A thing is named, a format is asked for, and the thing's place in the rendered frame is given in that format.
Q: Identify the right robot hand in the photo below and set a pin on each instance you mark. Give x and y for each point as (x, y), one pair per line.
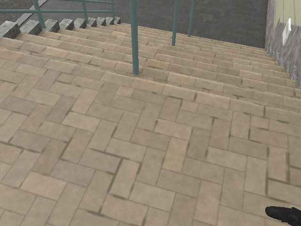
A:
(291, 216)

